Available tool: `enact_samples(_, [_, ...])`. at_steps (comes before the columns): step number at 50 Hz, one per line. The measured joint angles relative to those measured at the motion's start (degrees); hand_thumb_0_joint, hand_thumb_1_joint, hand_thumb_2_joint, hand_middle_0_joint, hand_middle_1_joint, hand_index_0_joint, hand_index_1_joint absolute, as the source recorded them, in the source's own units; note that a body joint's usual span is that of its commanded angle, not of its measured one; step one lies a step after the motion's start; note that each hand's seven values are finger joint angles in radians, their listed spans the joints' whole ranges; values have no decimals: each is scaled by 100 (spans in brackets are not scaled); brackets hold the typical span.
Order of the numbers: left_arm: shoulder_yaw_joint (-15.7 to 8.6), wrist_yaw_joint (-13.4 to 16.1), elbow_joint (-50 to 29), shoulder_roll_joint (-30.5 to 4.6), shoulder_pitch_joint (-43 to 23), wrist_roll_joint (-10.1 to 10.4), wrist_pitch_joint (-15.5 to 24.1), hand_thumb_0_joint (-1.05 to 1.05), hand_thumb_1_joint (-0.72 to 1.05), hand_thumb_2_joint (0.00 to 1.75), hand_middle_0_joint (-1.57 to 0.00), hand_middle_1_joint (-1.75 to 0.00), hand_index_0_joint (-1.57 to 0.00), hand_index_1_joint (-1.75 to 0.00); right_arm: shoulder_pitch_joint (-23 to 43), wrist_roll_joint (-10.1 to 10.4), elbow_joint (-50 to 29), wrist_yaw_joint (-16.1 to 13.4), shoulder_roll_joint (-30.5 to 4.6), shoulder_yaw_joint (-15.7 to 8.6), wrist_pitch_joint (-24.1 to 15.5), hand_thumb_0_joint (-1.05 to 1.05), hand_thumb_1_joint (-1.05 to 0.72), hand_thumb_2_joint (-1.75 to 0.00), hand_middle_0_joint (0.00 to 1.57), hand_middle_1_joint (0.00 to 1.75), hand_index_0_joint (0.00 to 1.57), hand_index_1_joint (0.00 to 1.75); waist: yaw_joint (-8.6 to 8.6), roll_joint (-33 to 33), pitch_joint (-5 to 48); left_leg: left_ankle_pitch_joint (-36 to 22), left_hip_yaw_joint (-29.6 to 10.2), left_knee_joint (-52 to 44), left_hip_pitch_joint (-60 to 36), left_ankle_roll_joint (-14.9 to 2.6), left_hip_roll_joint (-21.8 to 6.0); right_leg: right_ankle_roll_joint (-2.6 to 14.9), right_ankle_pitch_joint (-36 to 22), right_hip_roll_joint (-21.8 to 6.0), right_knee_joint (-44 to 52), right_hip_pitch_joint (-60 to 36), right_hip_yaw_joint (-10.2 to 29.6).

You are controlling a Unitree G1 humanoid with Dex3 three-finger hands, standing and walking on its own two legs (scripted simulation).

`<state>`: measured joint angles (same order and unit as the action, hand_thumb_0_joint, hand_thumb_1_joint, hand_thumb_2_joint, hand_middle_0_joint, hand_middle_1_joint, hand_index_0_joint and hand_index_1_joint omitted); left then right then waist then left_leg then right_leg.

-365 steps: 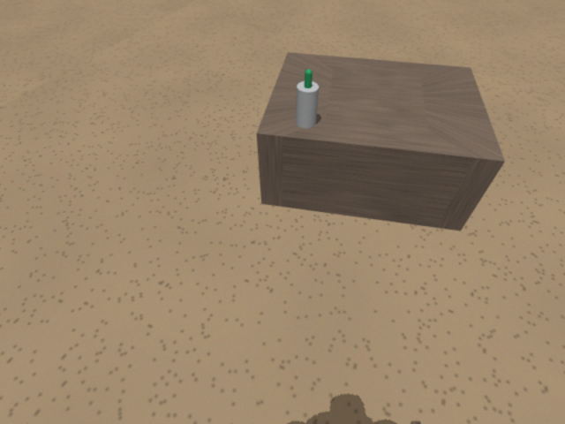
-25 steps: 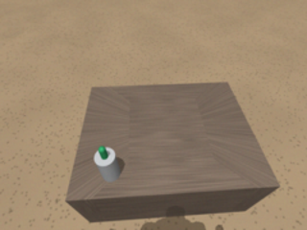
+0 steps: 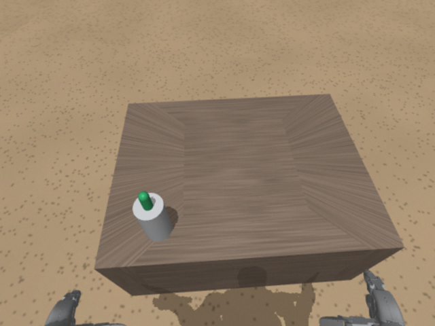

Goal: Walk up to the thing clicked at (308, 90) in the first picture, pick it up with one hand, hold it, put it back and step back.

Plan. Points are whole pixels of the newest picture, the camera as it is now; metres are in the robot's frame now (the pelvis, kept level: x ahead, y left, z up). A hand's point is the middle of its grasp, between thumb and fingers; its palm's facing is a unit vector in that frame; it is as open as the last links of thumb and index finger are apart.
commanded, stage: go down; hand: left
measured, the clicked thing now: (151, 213) +0.44 +0.20 -0.23
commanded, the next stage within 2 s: none
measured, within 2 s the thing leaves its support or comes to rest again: neither
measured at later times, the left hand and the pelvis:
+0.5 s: hand (87, 316) +0.17 +0.27 -0.12, palm faces +0.07 -0.95 -0.32, open 17.4 cm; pelvis +0.02 +0.00 -0.01, yaw +0 degrees
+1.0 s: hand (74, 316) +0.17 +0.29 -0.10, palm faces +0.10 -0.94 -0.31, open 17.4 cm; pelvis +0.01 +0.00 -0.03, yaw +0 degrees
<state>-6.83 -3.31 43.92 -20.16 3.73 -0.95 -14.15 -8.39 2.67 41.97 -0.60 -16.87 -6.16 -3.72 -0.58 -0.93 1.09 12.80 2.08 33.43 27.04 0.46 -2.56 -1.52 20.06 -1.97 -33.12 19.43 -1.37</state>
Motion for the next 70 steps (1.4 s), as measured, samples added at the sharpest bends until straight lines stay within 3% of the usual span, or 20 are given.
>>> enact_samples(8, [-200, -7, -627, -5, 339, -46, -34, 0, -34, 11, -7, -4, -7, -5, -223, -116, -219, -160, 88, -42, -116, 0, 36, -9, 6, 5, 6, 5, 9, 31, -31, 194, -9, 313, 205, -1, -6, -12, 177, -4, -271, 178, 3])
enact_samples(17, [-292, -118, -1044, -29, 538, 2, -214, 0, -51, 5, -8, -4, -8, -5, -287, -141, -533, -284, 157, -19, -215, 0, 48, -5, 6, 5, 6, 5, -22, 20, 148, 376, -18, 543, 279, -12, 3, -33, 330, -20, -436, 213, 0])
enact_samples(30, [-439, -313, -1642, -116, 809, 22, -456, 0, -55, 3, -9, -4, -8, -4, -698, -117, -1168, -270, 207, 24, -191, -1, 52, -4, 6, 5, 6, 5, -5, 29, 244, 548, -45, 851, 497, -11, -2, -35, 500, -21, -715, 403, -13])
enact_samples(57, [-875, -690, -2807, -407, 1423, 256, -782, 0, -55, 7, -7, -5, -6, -5, -1490, -60, -2690, -484, 281, 280, -169, -1, 54, -4, 6, 5, 6, 5, -31, 41, 581, 830, -123, 1584, 1084, 12, -38, -14, 834, 5, -1481, 969, -45])
enact_samples(62, [-999, -738, -2817, -522, 1196, 328, -742, -1, -55, 8, -6, -5, -6, -5, -1587, -38, -2812, -562, 276, 282, -252, -1, 54, -4, 6, 5, 6, 5, -13, 60, 596, 871, -161, 1732, 1194, 12, -33, -15, 894, 2, -1631, 1061, -74])
enact_samples(70, [-1401, -1079, -2122, -983, 151, 510, -506, -1, -53, 9, -6, -5, -5, -6, -1535, -22, -2664, -678, 214, 361, -401, -1, 53, -5, 6, 5, 6, 5, -76, 89, 585, 870, -198, 1843, 1282, 6, -40, -16, 899, 14, -1732, 1129, -101])
